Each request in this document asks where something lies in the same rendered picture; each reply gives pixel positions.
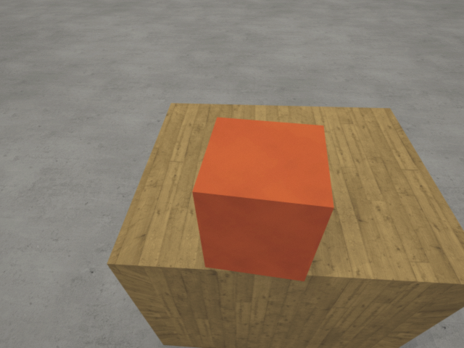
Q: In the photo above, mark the carton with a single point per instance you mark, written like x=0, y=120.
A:
x=263, y=197

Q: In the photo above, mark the pedestal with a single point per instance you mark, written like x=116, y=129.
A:
x=390, y=264

